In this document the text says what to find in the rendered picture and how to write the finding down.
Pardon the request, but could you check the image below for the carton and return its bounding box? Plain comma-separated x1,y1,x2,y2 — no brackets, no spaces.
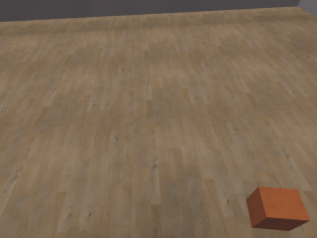
246,186,310,231

